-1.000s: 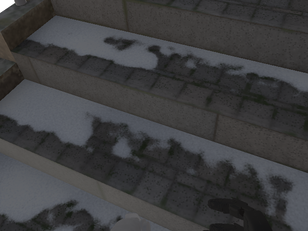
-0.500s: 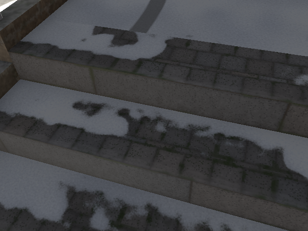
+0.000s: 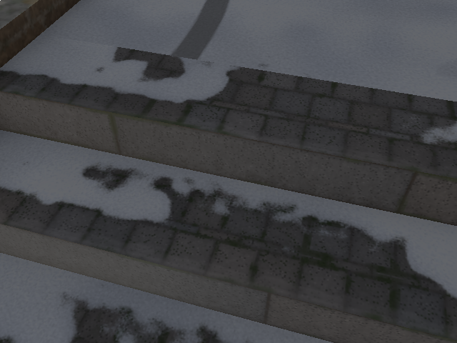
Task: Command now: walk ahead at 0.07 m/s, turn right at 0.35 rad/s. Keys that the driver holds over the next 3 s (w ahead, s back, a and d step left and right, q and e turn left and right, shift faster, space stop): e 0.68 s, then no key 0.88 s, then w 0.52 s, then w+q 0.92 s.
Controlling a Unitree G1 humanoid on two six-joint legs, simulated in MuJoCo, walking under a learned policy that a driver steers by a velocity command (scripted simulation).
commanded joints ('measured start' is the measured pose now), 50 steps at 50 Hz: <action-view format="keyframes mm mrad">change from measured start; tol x32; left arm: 1 -38 48 12 -97 2 -19 -2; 50 -285 166 1 -296 -73 -17 -25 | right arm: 1 292 -174 -49 -18 -42 -23 -59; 9 -337 -149 34 -188 12 -32 8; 50 -190 -121 30 -230 63 9 152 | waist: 1 -121 146 -30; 21 122 -218 -169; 50 21 54 29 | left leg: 1 401 512 -632 -298 556 421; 8 -156 82 182 -270 501 47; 16 286 441 -99 -181 509 145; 20 -325 -7 15 505 -371 -176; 23 -606 10 -196 1093 -236 -95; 34 -433 6 -171 951 -123 -253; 39 -102 32 -87 294 -137 -217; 44 208 243 -366 -145 728 115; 50 112 160 -286 -194 73 -50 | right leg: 1 -557 -1 108 899 -163 45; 3 -765 -8 183 1302 -18 -20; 9 -65 -129 -115 442 188 173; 13 -245 -174 -12 47 99 151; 17 -10 -54 -72 -281 462 -24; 19 353 -334 379 -350 1164 -366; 45 -195 -30 169 -7 34 152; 50 -104 -29 111 -190 211 126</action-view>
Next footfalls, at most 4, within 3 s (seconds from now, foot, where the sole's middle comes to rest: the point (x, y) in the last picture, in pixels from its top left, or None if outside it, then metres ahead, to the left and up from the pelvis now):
0.32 right None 0.01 -0.16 -0.77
0.84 left None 0.06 0.10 -0.77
2.02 right None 0.22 -0.39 -0.60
2.76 left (410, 295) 0.53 -0.40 -0.44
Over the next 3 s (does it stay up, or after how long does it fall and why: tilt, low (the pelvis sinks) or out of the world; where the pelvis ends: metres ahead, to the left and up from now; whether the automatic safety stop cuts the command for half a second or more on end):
stays up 0.51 -0.50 0.28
